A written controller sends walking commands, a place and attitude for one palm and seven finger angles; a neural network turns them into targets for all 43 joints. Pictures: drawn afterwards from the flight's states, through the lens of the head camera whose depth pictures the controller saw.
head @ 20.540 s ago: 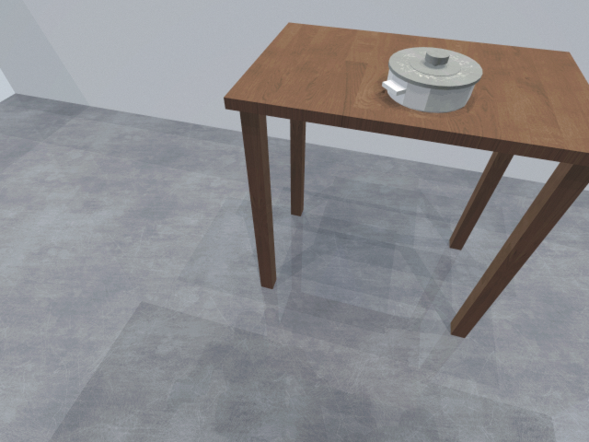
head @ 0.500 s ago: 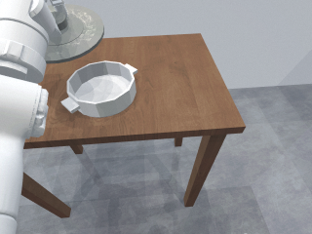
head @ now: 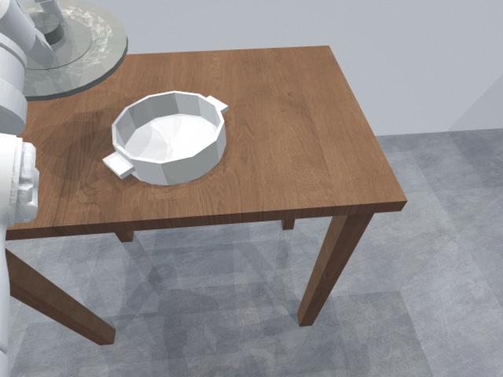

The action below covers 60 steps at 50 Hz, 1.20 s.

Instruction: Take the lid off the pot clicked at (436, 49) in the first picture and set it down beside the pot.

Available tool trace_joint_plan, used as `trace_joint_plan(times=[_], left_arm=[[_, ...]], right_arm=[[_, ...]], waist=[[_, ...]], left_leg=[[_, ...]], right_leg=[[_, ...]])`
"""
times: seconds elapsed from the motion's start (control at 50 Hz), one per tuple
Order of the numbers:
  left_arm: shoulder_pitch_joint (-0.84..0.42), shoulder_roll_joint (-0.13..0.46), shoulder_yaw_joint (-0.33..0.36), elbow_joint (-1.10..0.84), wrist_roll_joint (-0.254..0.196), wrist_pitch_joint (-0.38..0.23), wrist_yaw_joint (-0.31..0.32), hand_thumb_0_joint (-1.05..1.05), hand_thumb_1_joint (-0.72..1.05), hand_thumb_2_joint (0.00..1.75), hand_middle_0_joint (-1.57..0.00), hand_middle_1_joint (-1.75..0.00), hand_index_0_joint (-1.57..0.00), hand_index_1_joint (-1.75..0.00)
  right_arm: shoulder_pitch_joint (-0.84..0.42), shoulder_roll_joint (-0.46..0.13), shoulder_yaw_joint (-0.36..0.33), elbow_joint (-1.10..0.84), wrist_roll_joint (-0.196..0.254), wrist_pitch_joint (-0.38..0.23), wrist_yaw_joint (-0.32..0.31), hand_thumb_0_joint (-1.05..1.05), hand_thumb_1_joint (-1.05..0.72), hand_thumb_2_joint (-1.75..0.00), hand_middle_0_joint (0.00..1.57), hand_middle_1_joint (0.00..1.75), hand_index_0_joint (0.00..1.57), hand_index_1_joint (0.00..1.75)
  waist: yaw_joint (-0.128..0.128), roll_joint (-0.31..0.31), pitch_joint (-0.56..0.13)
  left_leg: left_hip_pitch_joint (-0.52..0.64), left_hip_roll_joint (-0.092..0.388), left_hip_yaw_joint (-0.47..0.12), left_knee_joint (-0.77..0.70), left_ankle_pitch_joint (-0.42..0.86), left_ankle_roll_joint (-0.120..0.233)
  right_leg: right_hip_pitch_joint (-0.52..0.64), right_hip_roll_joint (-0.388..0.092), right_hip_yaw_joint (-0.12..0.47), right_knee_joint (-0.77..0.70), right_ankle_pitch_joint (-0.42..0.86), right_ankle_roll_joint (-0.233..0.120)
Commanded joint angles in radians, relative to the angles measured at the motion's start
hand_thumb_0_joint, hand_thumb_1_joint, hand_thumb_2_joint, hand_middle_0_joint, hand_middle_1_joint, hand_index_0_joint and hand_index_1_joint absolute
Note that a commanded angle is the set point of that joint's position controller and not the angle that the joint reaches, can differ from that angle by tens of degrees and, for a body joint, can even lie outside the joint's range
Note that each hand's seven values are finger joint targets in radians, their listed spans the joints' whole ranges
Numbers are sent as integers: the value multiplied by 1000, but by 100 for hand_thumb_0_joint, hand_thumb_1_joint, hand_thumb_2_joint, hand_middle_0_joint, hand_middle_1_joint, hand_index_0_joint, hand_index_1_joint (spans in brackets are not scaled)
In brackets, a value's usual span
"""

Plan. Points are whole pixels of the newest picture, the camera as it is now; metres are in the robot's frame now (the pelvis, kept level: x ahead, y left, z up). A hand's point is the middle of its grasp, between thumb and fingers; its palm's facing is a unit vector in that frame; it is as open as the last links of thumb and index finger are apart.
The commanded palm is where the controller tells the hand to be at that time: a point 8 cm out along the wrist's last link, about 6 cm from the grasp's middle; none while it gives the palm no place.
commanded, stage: move the lid sideways beside the pot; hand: left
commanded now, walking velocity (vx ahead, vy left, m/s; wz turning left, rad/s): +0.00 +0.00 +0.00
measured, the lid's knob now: (40, 29) +0.52 +0.25 +0.29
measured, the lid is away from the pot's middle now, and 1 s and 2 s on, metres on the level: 0.13 0.24 0.22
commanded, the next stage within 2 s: lower the lid onto the table in 1.06 s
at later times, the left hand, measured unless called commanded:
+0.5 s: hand out of the picture +0.47 +0.29 +0.31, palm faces -0.17 -0.13 -0.98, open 8.4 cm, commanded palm +0.48 +0.29 +0.38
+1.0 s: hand out of the picture +0.46 +0.34 +0.31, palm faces -0.19 -0.17 -0.97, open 8.4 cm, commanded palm +0.48 +0.33 +0.38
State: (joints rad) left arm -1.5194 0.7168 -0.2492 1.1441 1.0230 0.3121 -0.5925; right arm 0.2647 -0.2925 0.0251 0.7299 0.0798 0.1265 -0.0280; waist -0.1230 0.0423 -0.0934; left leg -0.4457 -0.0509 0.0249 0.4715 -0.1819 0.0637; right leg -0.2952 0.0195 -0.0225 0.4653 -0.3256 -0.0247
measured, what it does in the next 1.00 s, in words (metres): stands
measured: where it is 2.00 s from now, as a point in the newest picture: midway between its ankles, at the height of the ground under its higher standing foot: outside the picture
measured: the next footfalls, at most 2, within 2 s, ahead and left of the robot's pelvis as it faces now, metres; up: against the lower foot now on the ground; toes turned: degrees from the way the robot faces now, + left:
none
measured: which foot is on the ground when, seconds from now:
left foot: down 0.00-1.00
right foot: down 0.00-1.00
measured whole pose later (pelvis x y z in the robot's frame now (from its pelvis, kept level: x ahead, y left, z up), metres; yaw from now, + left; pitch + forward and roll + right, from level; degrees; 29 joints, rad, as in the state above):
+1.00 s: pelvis +0.00 +0.01 +0.00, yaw +0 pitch +11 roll -1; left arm -1.53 0.93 -0.19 1.22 1.06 0.21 -0.61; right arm 0.29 -0.31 0.04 0.73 0.09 0.12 -0.05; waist -0.12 0.04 -0.08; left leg -0.47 -0.05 0.02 0.47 -0.18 0.07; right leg -0.30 0.03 -0.02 0.42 -0.30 -0.02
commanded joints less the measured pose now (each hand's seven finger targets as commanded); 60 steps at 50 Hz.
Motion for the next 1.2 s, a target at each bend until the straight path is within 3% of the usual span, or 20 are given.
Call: trace_joint_plan(times=[0.0, 0.04, 0.06, 0.14, 0.2, 0.24, 0.26, 0.3, 0.44, 0.5, 0.54, 0.56, 0.66, 0.74, 0.76, 0.84, 0.9, 1.04, 1.06, 1.18], left_arm=[[-635, 209, 44, -258, 27, -14, 61, 0, 68, 95, -89, -115, -68, -106], [-597, 172, 18, -246, 9, -25, 56, 0, 68, 95, -89, -115, -68, -106], [-631, 247, 67, -254, 32, -28, 62, 0, 68, 95, -89, -115, -68, -106], [-617, 173, 12, -247, 5, -35, 55, 0, 68, 95, -89, -115, -68, -106], [-647, 275, 83, -249, 40, -47, 67, 0, 68, 95, -89, -115, -68, -106], [-600, 219, 45, -231, 19, -54, 58, 0, 68, 95, -89, -115, -68, -106], [-604, 280, 87, -195, 42, -49, 62, 0, 68, 95, -89, -115, -68, -106], [-592, 259, 60, -166, 39, -43, 60, 0, 68, 95, -89, -115, -68, -106], [-591, 259, 52, -199, 32, -63, 63, 0, 68, 95, -89, -115, -68, -106], [-567, 316, 73, -134, 50, -63, 62, 0, 68, 95, -89, -115, -68, -106], [-585, 265, 35, -186, 26, -70, 59, 0, 68, 95, -89, -115, -68, -106], [-647, 323, 72, -234, 45, -73, 64, 0, 68, 95, -89, -115, -68, -106], [-573, 366, 88, -147, 53, -81, 59, 0, 68, 95, -89, -115, -68, -106], [-597, 315, 40, -197, 30, -93, 52, 0, 68, 95, -89, -115, -68, -106], [-632, 405, 107, -232, 53, -96, 60, 0, 68, 95, -89, -115, -68, -106], [-531, 339, 53, -138, 33, -102, 43, 0, 68, 95, -89, -115, -68, -106], [-577, 421, 107, -177, 57, -101, 52, 0, 68, 95, -89, -115, -68, -106], [-564, 372, 75, -231, 36, -111, 38, 0, 68, 95, -89, -115, -68, -106], [-570, 425, 111, -212, 56, -104, 42, 0, 68, 95, -89, -115, -68, -106], [-530, 379, 81, -80, 50, -53, 34, 0, 68, 95, -89, -115, -68, -106]], right_arm=[[12, -149, -53, -95, -1, -31, -7, 0, -90, -90, 20, 30, 20, 30], [17, -152, -49, -97, 3, -39, -11, 0, -90, -90, 20, 30, 20, 30], [21, -155, -52, -87, -2, -36, -9, 0, -90, -90, 20, 30, 20, 30], [27, -158, -49, -86, 6, -43, -11, 0, -90, -90, 20, 30, 20, 30], [39, -156, -52, -84, -6, -43, -14, 0, -90, -90, 20, 30, 20, 30], [43, -156, -49, -91, 1, -45, -15, 0, -90, -90, 20, 30, 20, 30], [40, -160, -50, -83, -3, -37, -13, 0, -90, -90, 20, 30, 20, 30], [32, -159, -47, -84, 2, -28, -14, 0, -90, -90, 20, 30, 20, 30], [47, -163, -45, -93, 4, -35, -21, 0, -90, -90, 20, 30, 20, 30], [39, -164, -40, -86, 4, -24, -27, 0, -90, -90, 20, 30, 20, 30], [38, -167, -40, -94, 12, -29, -27, 0, -90, -90, 20, 30, 20, 30], [40, -171, -44, -86, 3, -29, -22, 0, -90, -90, 20, 30, 20, 30], [45, -174, -35, -78, 8, -29, -32, 0, -90, -90, 20, 30, 20, 30], [51, -172, -33, -83, 15, -37, -34, 0, -90, -90, 20, 30, 20, 30], [54, -177, -39, -77, 5, -34, -31, 0, -90, -90, 20, 30, 20, 30], [64, -173, -31, -77, 20, -34, -38, 0, -90, -90, 20, 30, 20, 30], [60, -177, -39, -78, 9, -25, -35, 0, -90, -90, 20, 30, 20, 30], [69, -170, -39, -90, 16, -24, -29, 0, -90, -90, 20, 30, 20, 30], [67, -176, -43, -81, 9, -18, -25, 0, -90, -90, 20, 30, 20, 30], [76, -173, -43, -74, 12, -19, -16, 0, -90, -90, 20, 30, 20, 30]], waist=[[-2, 35, -432], [-3, 78, -420], [3, 53, -452], [-4, 88, -408], [4, 65, -475], [2, 86, -442], [7, 45, -439], [1, 24, -391], [2, 85, -414], [0, 10, -377], [1, 68, -389], [9, 97, -441], [4, 57, -373], [0, 134, -389], [11, 128, -446], [-2, 105, -355], [4, 99, -406], [6, 152, -442], [6, 143, -451], [-6, 76, -368]], left_leg=[[470, 15, -76, 36, 411, 21], [486, 15, -72, 46, 479, 17], [488, 19, -80, 40, 452, 15], [499, 22, -84, 35, 471, 8], [516, 19, -92, 43, 480, 12], [514, 19, -88, 49, 544, 3], [489, 21, -89, 42, 482, 5], [452, 21, -89, 26, 408, 9], [496, 24, -88, 35, 471, 2], [414, 21, -75, 15, 335, 14], [453, 23, -72, 18, 393, 10], [491, 29, -86, 21, 411, 6], [425, 28, -70, 10, 328, 14], [471, 31, -72, 20, 409, 11], [494, 33, -80, 29, 426, 12], [448, 36, -64, 22, 421, 12], [464, 35, -70, 34, 421, 18], [523, 42, -65, 63, 585, 12], [518, 43, -69, 66, 555, 13], [449, 28, -64, 61, 496, 19]], right_leg=[[-87, 30, 9, -62, 318, -10], [-103, 27, 2, -62, 346, -17], [-93, 32, 7, -63, 321, -9], [-127, 31, -6, -72, 306, -18], [-103, 37, 2, -66, 305, -13], [-119, 35, -8, -66, 329, -18], [-114, 38, -2, -70, 296, -9], [-121, 35, -5, -74, 267, -11], [-129, 35, -8, -81, 274, -18], [-98, 33, -4, -85, 248, -8], [-109, 28, -6, -86, 269, -15], [-115, 34, -2, -85, 254, -10], [-97, 33, 0, -99, 240, -6], [-110, 32, -7, -100, 267, -15], [-95, 37, 3, -93, 271, -7], [-106, 32, -9, -102, 279, -9], [-97, 35, -1, -92, 281, -3], [-103, 33, -7, -82, 352, -5], [-111, 37, 0, -81, 328, 4], [-105, 36, -5, -75, 342, 2]])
